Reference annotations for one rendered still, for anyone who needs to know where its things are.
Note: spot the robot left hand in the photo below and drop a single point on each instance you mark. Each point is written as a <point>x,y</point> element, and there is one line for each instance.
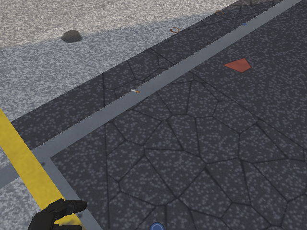
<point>45,220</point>

